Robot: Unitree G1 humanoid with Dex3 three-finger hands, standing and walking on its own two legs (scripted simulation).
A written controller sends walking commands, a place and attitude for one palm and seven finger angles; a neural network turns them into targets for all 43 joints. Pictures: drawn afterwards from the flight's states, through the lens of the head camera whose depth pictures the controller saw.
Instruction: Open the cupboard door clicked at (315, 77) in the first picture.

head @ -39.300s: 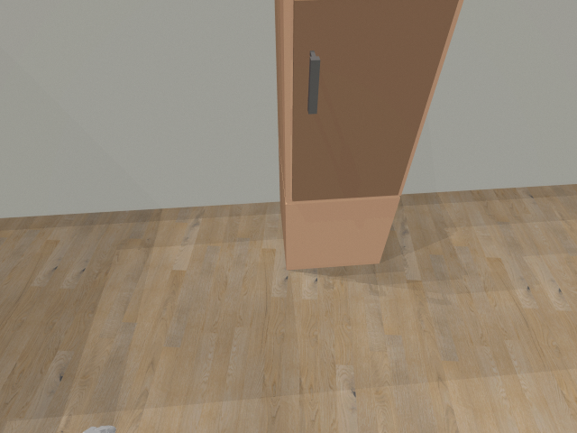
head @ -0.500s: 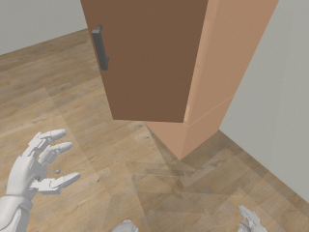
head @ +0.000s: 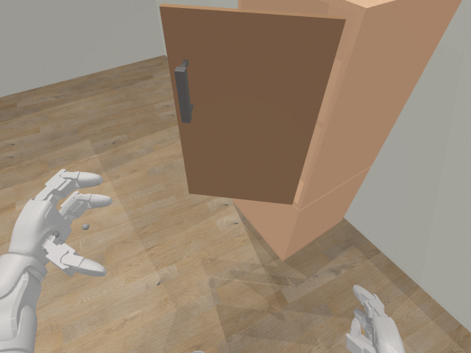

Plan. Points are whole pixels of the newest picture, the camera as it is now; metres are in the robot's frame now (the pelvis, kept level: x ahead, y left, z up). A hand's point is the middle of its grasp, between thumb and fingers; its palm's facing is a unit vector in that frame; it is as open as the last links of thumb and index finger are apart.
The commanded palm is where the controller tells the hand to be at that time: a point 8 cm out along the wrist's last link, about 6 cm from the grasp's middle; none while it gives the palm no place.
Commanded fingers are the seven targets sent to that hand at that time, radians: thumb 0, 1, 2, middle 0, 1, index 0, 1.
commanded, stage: raise the hand with hooked fingers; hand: left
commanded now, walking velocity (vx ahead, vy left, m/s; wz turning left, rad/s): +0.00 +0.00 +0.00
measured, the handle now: (186, 91) +0.63 +0.18 +0.11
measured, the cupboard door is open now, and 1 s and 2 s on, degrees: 49 49 49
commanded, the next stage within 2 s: move the hooked fingers beside the handle in 0.74 s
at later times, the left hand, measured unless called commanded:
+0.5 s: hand (87, 202) +0.29 +0.26 +0.13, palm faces -0.01 -1.00 -0.03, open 14.0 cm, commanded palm +0.26 +0.31 +0.13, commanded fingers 0.00 -0.50 0.30 -0.30 -1.20 -0.30 -1.20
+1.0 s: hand (93, 194) +0.31 +0.25 +0.13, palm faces +0.01 -1.00 +0.00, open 14.0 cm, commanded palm +0.30 +0.30 +0.13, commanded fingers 0.00 -0.50 0.30 -0.30 -1.20 -0.30 -1.20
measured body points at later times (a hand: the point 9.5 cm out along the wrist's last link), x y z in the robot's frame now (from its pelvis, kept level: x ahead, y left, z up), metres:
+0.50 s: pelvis +0.00 -0.01 +0.01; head +0.01 -0.01 +0.46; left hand +0.29 +0.31 +0.13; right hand +0.16 -0.26 -0.07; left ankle +0.05 +0.11 -0.71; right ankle -0.02 -0.13 -0.71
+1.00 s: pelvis +0.00 -0.02 +0.01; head +0.01 -0.02 +0.46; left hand +0.30 +0.31 +0.13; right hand +0.16 -0.26 -0.07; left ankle +0.05 +0.11 -0.71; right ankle -0.02 -0.13 -0.71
